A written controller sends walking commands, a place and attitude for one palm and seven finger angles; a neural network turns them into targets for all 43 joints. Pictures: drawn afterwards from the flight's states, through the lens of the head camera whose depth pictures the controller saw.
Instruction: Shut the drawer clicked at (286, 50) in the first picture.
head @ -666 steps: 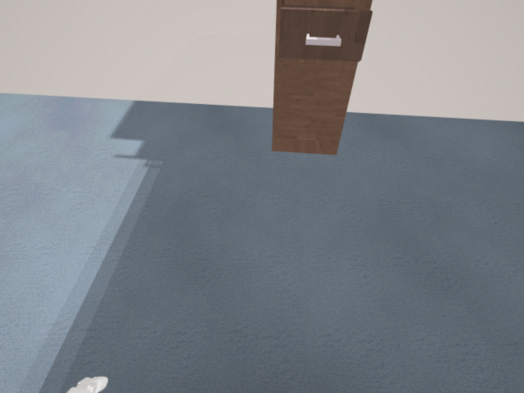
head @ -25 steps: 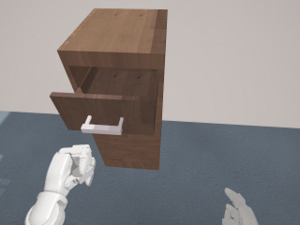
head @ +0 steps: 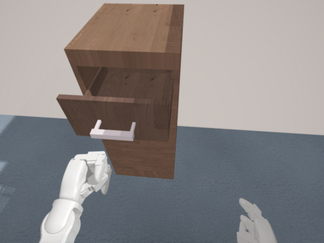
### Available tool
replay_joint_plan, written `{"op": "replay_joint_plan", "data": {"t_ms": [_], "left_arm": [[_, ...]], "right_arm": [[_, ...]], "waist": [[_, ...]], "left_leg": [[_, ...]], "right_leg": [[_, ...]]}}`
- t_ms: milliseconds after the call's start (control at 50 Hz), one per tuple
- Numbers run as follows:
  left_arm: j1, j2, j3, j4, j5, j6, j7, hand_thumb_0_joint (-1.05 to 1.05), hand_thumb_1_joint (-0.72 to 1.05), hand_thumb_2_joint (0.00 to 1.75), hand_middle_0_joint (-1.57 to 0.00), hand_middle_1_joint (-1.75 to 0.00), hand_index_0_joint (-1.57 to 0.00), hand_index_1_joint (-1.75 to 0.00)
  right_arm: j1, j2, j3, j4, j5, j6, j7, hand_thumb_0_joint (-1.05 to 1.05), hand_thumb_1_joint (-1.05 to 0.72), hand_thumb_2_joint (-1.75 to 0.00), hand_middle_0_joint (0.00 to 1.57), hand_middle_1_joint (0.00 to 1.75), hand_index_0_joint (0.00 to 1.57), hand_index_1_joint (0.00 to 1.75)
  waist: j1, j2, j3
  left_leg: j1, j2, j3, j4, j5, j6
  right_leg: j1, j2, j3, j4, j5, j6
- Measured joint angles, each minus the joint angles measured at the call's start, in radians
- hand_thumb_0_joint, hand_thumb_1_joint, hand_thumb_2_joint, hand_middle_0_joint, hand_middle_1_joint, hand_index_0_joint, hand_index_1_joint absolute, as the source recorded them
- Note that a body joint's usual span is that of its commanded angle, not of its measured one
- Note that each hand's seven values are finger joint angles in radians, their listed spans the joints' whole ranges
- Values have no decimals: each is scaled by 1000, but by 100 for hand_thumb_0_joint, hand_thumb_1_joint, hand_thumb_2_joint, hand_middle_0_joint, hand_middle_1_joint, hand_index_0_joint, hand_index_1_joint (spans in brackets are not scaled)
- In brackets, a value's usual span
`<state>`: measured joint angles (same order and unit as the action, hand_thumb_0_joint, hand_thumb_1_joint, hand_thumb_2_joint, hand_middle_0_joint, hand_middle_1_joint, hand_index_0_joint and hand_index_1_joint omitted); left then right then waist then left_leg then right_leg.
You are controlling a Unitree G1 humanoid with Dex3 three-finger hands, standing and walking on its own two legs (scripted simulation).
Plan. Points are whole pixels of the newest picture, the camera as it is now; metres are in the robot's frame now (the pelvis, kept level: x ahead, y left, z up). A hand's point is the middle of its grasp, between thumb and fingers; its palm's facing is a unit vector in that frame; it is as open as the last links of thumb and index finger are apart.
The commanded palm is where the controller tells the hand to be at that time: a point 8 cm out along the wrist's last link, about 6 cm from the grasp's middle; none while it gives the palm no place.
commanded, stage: bring the fist close to the handle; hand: left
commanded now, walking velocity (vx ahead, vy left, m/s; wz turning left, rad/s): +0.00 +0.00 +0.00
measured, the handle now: (114, 129) +0.44 +0.18 +0.00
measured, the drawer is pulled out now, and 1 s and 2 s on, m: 0.17 0.17 0.14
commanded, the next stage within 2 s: push the drawer shut in 1.22 s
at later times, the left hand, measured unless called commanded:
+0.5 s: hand (116, 165) +0.30 +0.14 +0.03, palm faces -0.07 -1.00 -0.03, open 3.3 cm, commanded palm +0.29 +0.20 +0.03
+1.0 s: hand (122, 157) +0.35 +0.14 +0.00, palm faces -0.07 -1.00 -0.03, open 3.3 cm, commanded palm +0.32 +0.19 +0.00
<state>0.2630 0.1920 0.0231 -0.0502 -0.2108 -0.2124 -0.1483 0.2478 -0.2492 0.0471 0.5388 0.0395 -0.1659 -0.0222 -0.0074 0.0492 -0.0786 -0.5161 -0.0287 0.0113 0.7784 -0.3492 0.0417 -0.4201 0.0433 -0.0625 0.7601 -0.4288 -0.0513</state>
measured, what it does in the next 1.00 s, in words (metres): stands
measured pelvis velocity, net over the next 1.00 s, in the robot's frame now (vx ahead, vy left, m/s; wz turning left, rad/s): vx -0.01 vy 0.01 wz -0.04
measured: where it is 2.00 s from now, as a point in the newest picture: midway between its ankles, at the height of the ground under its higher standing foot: outside the picture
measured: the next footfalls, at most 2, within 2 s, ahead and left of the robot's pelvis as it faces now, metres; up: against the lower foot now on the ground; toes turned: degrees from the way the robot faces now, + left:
none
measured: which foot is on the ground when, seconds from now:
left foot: down 0.00-1.00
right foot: down 0.00-1.00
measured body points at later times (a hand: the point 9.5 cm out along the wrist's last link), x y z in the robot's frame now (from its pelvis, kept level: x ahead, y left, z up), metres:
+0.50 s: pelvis +0.00 +0.00 -0.02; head +0.05 +0.00 +0.43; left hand +0.30 +0.19 +0.04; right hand +0.14 -0.25 -0.12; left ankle +0.03 +0.09 -0.71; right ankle -0.02 -0.08 -0.71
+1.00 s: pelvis -0.01 +0.01 -0.05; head +0.07 +0.01 +0.40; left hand +0.34 +0.19 +0.00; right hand +0.10 -0.25 -0.16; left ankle +0.03 +0.09 -0.71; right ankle -0.02 -0.08 -0.71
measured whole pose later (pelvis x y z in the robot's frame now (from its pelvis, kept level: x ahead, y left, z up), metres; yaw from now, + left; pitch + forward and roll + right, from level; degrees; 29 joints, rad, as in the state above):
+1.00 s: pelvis -0.01 +0.01 -0.05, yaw -2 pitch +16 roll -1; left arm -0.18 0.21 0.10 0.46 -0.17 -0.41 -0.11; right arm 0.27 -0.25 0.01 0.57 0.02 -0.01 0.01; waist -0.05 0.03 -0.14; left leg -0.90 0.00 0.04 1.07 -0.45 0.05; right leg -0.82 0.06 -0.05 1.06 -0.53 -0.05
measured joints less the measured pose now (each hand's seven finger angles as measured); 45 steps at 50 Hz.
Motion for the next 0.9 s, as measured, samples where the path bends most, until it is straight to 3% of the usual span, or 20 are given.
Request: {"op": "replay_joint_plan", "data": {"t_ms": [540,900], "left_arm": [[-251,-3,37,325,31,-154,29,2,90,90,-140,-160,-140,-160],[-464,9,73,538,47,-205,38,2,90,90,-140,-160,-140,-160]], "right_arm": [[9,-5,-32,29,-17,83,20,1,-91,-90,20,30,20,30],[2,3,-34,38,-26,138,27,1,-91,-90,20,30,20,30]], "waist": [[-30,-22,-32],[-42,-24,-56]], "left_leg": [[-218,12,20,161,-60,4],[-393,22,22,297,-101,7]], "right_leg": [[-226,5,12,171,-60,1],[-400,11,6,305,-101,0]]}}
